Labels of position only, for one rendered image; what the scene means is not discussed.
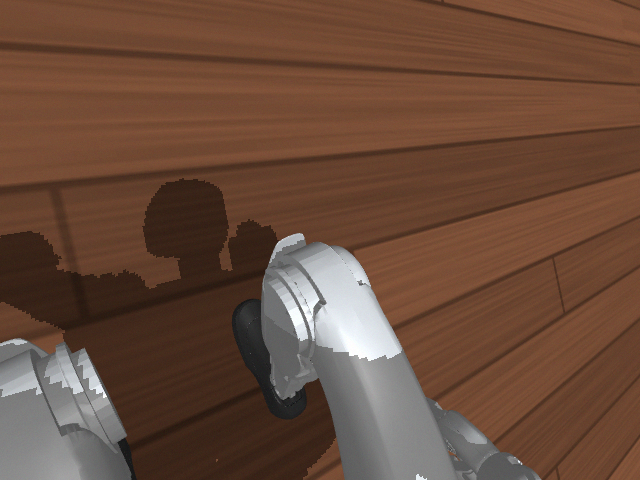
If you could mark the left robot foot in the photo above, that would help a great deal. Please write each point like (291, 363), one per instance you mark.
(127, 455)

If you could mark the right robot arm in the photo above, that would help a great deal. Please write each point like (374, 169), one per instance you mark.
(505, 466)

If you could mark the right robot hand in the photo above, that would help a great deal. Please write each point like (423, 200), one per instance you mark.
(464, 440)

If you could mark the right robot foot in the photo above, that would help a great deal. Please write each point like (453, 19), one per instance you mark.
(246, 325)

